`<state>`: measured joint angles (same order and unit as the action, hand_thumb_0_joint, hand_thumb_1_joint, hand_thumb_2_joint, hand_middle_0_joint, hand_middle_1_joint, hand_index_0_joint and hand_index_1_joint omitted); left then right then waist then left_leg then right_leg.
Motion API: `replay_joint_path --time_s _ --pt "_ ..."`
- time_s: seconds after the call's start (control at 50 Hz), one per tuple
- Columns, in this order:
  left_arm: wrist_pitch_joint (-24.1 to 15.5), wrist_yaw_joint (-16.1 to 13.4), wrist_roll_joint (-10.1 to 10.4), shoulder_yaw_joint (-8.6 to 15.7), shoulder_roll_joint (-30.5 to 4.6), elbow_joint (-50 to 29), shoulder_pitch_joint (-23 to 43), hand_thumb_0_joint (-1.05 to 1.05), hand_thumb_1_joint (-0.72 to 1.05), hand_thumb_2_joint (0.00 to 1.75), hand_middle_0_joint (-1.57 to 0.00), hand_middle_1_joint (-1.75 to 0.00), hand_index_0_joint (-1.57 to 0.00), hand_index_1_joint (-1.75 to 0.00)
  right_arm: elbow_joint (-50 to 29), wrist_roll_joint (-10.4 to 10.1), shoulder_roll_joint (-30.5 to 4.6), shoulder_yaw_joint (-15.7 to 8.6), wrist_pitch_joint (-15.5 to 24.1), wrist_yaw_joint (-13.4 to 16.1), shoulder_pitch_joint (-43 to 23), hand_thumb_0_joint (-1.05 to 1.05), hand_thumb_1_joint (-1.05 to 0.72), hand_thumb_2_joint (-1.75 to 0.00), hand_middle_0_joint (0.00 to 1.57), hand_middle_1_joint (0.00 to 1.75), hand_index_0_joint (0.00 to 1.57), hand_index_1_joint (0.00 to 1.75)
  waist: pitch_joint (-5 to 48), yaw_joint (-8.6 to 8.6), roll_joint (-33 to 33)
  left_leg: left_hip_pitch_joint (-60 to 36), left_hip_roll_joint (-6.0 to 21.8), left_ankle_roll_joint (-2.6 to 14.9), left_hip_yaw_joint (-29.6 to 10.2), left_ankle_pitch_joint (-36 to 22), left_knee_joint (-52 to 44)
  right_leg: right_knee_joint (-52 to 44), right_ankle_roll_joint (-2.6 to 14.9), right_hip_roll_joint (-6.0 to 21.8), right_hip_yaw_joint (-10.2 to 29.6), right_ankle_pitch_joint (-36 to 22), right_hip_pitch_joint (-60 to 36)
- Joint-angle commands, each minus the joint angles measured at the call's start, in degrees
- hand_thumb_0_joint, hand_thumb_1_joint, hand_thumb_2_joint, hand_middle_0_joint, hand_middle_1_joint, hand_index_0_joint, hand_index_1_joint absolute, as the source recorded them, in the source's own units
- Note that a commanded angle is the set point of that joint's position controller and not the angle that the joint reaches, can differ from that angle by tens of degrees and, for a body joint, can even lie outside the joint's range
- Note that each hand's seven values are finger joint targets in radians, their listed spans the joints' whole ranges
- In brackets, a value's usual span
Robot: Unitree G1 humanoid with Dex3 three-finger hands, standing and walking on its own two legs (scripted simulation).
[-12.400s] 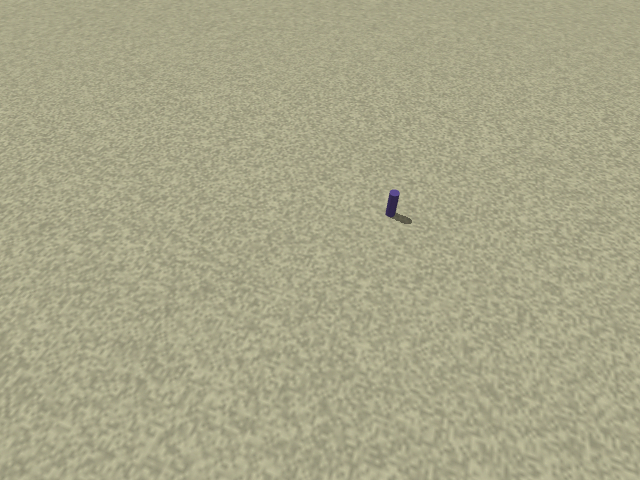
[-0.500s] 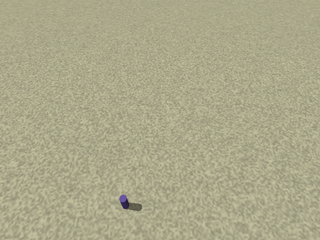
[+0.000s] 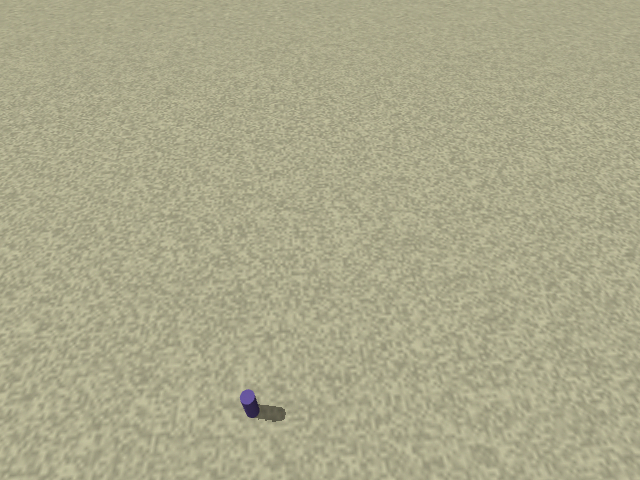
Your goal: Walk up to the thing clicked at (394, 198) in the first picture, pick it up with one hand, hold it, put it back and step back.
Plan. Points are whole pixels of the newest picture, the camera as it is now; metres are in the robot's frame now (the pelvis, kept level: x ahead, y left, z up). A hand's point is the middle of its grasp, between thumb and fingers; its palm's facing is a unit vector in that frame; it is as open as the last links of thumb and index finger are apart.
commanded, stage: stand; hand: left
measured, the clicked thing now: (250, 404) +0.43 +0.20 -0.72
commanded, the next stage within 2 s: go down in 0.40 s
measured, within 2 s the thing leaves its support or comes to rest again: neither
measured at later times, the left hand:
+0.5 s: hand out of the picture +0.07 +0.25 -0.16, palm faces -0.03 -0.94 -0.34, open 7.4 cm
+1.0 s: hand out of the picture +0.12 +0.27 -0.19, palm faces +0.06 -0.94 -0.32, open 15.7 cm
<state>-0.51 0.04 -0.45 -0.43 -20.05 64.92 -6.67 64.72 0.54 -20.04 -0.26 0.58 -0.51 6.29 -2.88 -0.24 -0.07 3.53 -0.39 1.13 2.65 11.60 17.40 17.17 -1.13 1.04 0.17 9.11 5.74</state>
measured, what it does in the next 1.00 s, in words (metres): lowers itself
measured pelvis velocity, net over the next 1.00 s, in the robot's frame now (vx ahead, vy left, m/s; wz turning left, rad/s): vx -0.02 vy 0.00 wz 0.02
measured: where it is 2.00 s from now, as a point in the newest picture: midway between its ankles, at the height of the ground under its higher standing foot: outside the picture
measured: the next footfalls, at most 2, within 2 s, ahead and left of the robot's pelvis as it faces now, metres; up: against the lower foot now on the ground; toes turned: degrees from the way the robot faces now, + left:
none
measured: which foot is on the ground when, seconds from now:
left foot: down 0.00-1.00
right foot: down 0.00-1.00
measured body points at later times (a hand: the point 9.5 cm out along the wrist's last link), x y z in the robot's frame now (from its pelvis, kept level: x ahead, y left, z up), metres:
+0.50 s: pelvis +0.00 +0.00 +0.00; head +0.00 +0.00 +0.45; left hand +0.07 +0.30 -0.13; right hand +0.08 -0.30 -0.13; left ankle -0.02 +0.10 -0.75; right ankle +0.00 -0.13 -0.75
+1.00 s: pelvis -0.02 +0.00 -0.06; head +0.05 +0.01 +0.39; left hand +0.12 +0.32 -0.17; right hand +0.10 -0.26 -0.16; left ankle -0.02 +0.10 -0.75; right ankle +0.00 -0.13 -0.75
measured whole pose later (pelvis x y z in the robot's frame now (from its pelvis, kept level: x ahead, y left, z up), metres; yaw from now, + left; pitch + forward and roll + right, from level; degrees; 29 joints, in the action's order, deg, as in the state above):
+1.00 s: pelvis -0.02 +0.00 -0.06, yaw +1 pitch +12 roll -2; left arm 4.3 5.4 -2.8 12.7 -20.9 44.5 -6.8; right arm 37.0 -1.3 -14.8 -1.7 4.8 1.6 14.8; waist 3.7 -1.9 -0.4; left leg 39.0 0.7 1.2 0.5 25.5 52.7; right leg 49.6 -0.7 0.7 -1.7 22.0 39.4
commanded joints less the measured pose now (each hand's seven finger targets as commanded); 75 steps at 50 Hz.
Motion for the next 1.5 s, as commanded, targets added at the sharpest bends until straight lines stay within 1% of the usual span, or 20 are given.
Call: replay_joint_path --time_s 0.0,0.32,0.48,0.5,0.52,0.56,0.6,0.66,0.68,0.78,0.84,0.92,0.96,1.06,1.16,1.2,1.22,1.26,1.36,1.48 --pt "-1.3 -0.7 -0.2 2.3 -11.8 -3.6 1.6 0.0 0.9 0.9 -0.2 -0.3 -0.2 -0.3 -3.3 0.0 -12.4 -2.2 1.3 0.9 -2.7 0.0 -0.9 -0.9 0.2 0.3 0.2 0.3 3.7 0.26 0.1 0.4 8.4 0.26 -6.9 -9.2 -3.5 -1.7 2.11 6.5 5.0 -8.3 -0.3" --pt "-1.3 -0.8 -0.3 2.3 -11.9 -4.1 1.5 0.0 0.9 0.9 -0.2 -0.3 -0.2 -0.3 -3.6 -0.1 -12.3 -2.1 1.3 1.1 -2.1 0.0 -0.9 -0.9 0.2 0.3 0.2 0.3 5.2 0.24 0.3 -0.4 8.6 0.36 -6.7 -12.9 -2.5 -0.7 2.08 6.8 4.7 -11.0 -1.4" --pt "-1.3 -0.8 -0.2 2.3 -12.1 -4.1 1.7 0.0 0.82 0.82 -0.12 -0.22 -0.12 -0.22 -3.6 0.0 -12.4 -2.2 1.1 1.1 -2.0 0.0 -0.89 -0.89 0.2 0.29 0.2 0.29 3.3 0.06 0.4 0.9 8.4 0.42 -7.0 -8.8 -3.2 -1.8 2.02 6.7 4.9 -7.6 -0.3" --pt "-6.8 -1.8 2.9 3.0 -2.7 -24.2 21.8 0.0 0.74 0.74 -0.04 -0.14 -0.04 -0.14 -20.1 -3.8 -3.0 0.3 4.0 2.1 -0.3 0.0 -0.96 -0.92 0.2 0.3 0.2 0.3 -1.9 -6.45 0.1 9.7 0.8 -0.09 -0.5 -2.0 1.5 2.2 1.72 -1.2 -1.0 -2.7 12.5" --pt "-6.2 -2.0 2.8 3.8 -4.9 -19.5 29.4 0.0 0.66 0.66 -0.01 -0.08 -0.02 -0.07 -17.1 -3.9 -4.1 0.5 4.0 2.5 2.5 0.0 -0.95 -0.92 0.2 0.3 0.2 0.3 0.5 -4.85 1.3 9.4 0.5 0.03 -0.8 0.2 2.5 2.8 1.7 -1.1 -1.3 0.2 10.4" --pt "-2.8 -1.6 1.2 8.0 -10.1 -5.2 14.0 0.0 0.5 0.5 -0.02 -0.1 -0.02 -0.1 -18.1 -3.6 -6.1 -1.1 2.9 2.7 4.5 0.0 -0.95 -0.92 0.2 0.3 0.2 0.3 0.5 -1.94 2.5 14.1 0.5 -0.02 -0.5 0.9 6.0 5.3 2.24 -1.4 -2.3 2.6 11.9" --pt "-3.6 -0.7 -1.1 12.3 -17.5 -11.5 18.5 0.0 0.34 0.34 -0.02 -0.11 -0.03 -0.11 -19.9 -2.6 -6.4 -3.0 3.4 3.3 7.0 0.0 -0.94 -0.92 0.2 0.3 0.2 0.3 11.2 -0.64 -0.7 13.9 0.0 -0.09 -0.7 -2.3 10.1 9.5 2.32 -0.8 -1.3 -0.7 11.0" --pt "-1.7 1.8 -3.5 13.2 -12.5 -5.1 2.6 0.0 0.15 0.26 -0.03 -0.13 -0.04 -0.12 -23.2 -1.6 -5.6 -4.2 3.8 2.3 9.0 0.0 -0.92 -0.91 0.2 0.3 0.2 0.3 15.5 1.36 -1.0 19.2 -0.6 -0.72 -1.4 -6.7 15.7 15.3 2.82 -0.8 -1.3 -4.4 11.2" --pt "-1.5 1.9 -3.8 15.3 -14.5 -9.4 3.0 0.0 0.08 0.24 -0.04 -0.13 -0.05 -0.13 -24.7 -1.6 -5.5 -4.6 3.9 2.4 8.7 0.0 -0.92 -0.9 0.2 0.3 0.2 0.3 18.7 2.61 -2.5 18.3 -0.6 -1.11 -1.7 -8.5 15.9 15.9 3.0 -1.0 -1.4 -5.3 9.9" --pt "2.1 2.6 -3.7 14.7 -12.4 -14.4 6.4 0.0 -0.18 0.13 -0.07 -0.09 -0.07 -0.08 -30.2 -2.1 -4.7 -4.1 4.4 2.2 5.7 0.0 -0.88 -0.89 0.2 0.3 0.2 0.3 13.5 0.58 -2.2 25.7 0.5 -1.28 -3.3 -1.9 19.3 19.2 3.12 -1.8 -2.3 2.2 18.7" --pt "2.5 3.8 -2.9 15.5 -11.7 -19.7 4.4 0.0 -0.32 0.12 -0.07 -0.1 -0.07 -0.1 -32.8 -2.1 -4.3 -4.3 5.4 2.2 6.3 0.0 -0.85 -0.88 0.2 0.3 0.2 0.3 15.7 -0.22 -1.2 28.9 0.6 -0.57 -3.1 2.6 23.2 22.8 2.86 -1.8 -2.3 5.8 22.5" --pt "2.4 5.2 -2.4 16.2 -12.5 -28.8 2.8 0.0 -0.45 0.08 -0.08 -0.11 -0.08 -0.11 -35.3 -1.9 -4.3 -4.9 7.0 3.0 7.4 0.0 -0.83 -0.88 0.2 0.3 0.2 0.3 20.3 -1.06 -2.5 30.3 0.9 -0.7 -3.6 -0.8 27.9 28.3 2.85 -1.6 -2.5 2.9 25.9" --pt "2.4 5.5 -2.1 16.4 -12.7 -34.5 4.5 0.0 -0.48 0.08 -0.08 -0.1 -0.08 -0.1 -35.5 -1.9 -3.8 -4.8 7.8 3.4 7.7 0.0 -0.83 -0.88 0.2 0.3 0.2 0.3 20.4 -1.81 -3.4 30.8 1.1 -0.71 -3.8 1.4 29.2 29.8 2.85 -1.6 -2.2 5.1 28.8" --pt "5.4 5.2 -2.1 18.0 -13.3 -40.3 -4.5 0.0 -0.5 0.08 -0.09 -0.1 -0.09 -0.1 -37.8 -1.9 -3.9 -4.6 9.1 4.5 7.1 0.0 -0.83 -0.88 0.2 0.3 0.2 0.3 20.1 -1.28 -4.4 32.9 1.5 -1.0 -5.1 4.6 30.1 31.9 2.61 -1.6 -2.4 7.7 31.5" --pt "8.9 5.0 -1.8 19.7 -14.6 -45.2 -7.6 0.0 -0.49 0.08 -0.09 -0.09 -0.08 -0.09 -38.4 -1.7 -3.5 -3.9 9.8 5.4 7.5 0.0 -0.83 -0.88 0.2 0.3 0.2 0.3 20.4 -1.41 -5.0 34.3 1.5 -1.0 -5.3 2.0 33.0 33.9 2.54 -1.4 -2.6 6.0 32.3" --pt "9.8 5.2 -1.6 18.4 -12.7 -45.8 -6.7 0.0 -0.48 0.09 -0.09 -0.09 -0.08 -0.1 -39.4 -1.5 -3.1 -3.8 10.2 5.6 6.9 0.0 -0.83 -0.88 0.2 0.3 0.2 0.3 20.1 -2.25 -5.0 35.5 1.4 -0.93 -5.0 1.2 34.6 34.6 2.59 -1.4 -2.7 5.6 33.7" --pt "10.0 5.0 -1.7 20.0 -14.1 -44.7 -6.5 0.0 -0.48 0.09 -0.09 -0.1 -0.09 -0.1 -39.1 -1.4 -3.2 -3.8 10.4 5.8 7.5 0.0 -0.83 -0.88 0.2 0.3 0.2 0.3 19.9 -2.37 -4.1 36.6 1.4 -0.77 -5.0 1.0 35.4 35.1 2.6 -1.4 -2.7 5.3 34.3" --pt "9.3 5.8 -1.2 19.3 -13.1 -44.0 -3.6 0.0 -0.5 0.09 -0.09 -0.11 -0.09 -0.11 -39.1 -1.2 -3.4 -3.8 11.0 5.6 7.3 0.0 -0.84 -0.88 0.2 0.3 0.2 0.3 18.7 -3.12 -4.7 39.2 1.7 -0.94 -5.5 1.3 37.2 37.6 2.7 -1.3 -2.8 6.4 38.4" --pt "2.5 9.8 1.1 23.3 -15.7 -38.8 4.5 0.0 -0.58 0.05 -0.1 -0.1 -0.1 -0.09 -38.2 -0.5 -3.3 -3.7 13.2 5.0 7.5 0.0 -0.85 -0.88 0.2 0.3 0.2 0.3 20.2 -3.19 -3.8 48.2 1.1 -0.38 -4.7 4.8 46.1 45.5 2.55 -1.0 -2.3 8.6 46.7" --pt "-12.0 16.8 4.0 29.9 -23.6 -35.0 13.7 0.0 -0.47 0.03 -0.08 -0.04 -0.07 -0.04 -37.5 -0.1 -6.0 -4.1 14.6 4.0 6.5 0.0 -0.89 -0.89 0.2 0.3 0.2 0.3 32.7 -1.25 -7.2 57.4 0.5 -0.35 -5.4 6.3 58.3 59.7 3.07 -0.7 -1.5 11.0 59.7"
